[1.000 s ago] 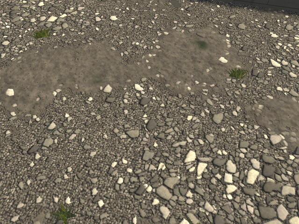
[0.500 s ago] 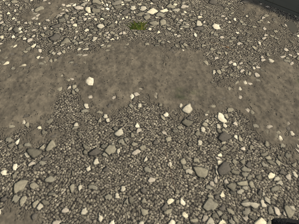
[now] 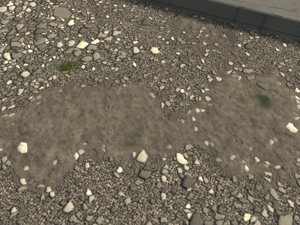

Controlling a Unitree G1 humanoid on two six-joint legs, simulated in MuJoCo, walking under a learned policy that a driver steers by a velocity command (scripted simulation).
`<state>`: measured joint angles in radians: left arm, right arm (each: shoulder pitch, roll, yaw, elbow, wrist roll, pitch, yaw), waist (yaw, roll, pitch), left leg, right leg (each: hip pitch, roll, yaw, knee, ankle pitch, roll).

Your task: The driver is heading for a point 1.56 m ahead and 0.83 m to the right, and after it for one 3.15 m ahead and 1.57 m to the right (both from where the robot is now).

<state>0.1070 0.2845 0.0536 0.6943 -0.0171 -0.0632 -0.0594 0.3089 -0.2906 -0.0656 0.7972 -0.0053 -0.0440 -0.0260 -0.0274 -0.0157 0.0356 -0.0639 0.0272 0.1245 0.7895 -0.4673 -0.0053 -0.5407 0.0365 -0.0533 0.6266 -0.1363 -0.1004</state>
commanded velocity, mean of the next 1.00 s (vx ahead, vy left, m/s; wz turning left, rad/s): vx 0.50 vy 0.00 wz -0.57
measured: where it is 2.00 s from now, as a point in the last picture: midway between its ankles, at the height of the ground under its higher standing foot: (236, 129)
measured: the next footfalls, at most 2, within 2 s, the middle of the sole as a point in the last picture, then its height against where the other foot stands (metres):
left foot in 0.42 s outside the picture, level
right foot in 0.94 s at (209, 190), level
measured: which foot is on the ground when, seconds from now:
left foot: up 0.00-0.40, down 0.42-0.94, up 0.96-1.00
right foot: down 0.00-0.42, up 0.44-0.92, down 0.94-1.00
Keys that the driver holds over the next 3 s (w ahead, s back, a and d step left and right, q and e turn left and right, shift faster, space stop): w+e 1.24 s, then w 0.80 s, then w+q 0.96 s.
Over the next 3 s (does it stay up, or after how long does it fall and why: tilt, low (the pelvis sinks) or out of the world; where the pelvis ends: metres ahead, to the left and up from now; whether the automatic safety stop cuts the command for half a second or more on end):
stays up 1.31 -0.86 0.02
